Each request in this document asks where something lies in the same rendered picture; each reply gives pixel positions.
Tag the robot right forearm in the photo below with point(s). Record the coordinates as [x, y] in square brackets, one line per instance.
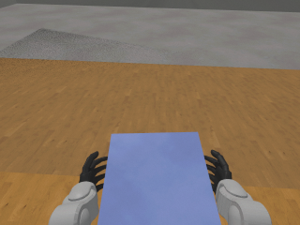
[238, 207]

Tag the robot left hand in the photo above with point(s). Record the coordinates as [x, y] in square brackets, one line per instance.
[89, 171]

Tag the robot left forearm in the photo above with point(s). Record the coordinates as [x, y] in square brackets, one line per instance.
[80, 207]

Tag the carton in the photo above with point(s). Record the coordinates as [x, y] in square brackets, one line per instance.
[158, 178]

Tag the robot right hand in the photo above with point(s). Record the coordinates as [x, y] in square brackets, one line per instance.
[221, 170]

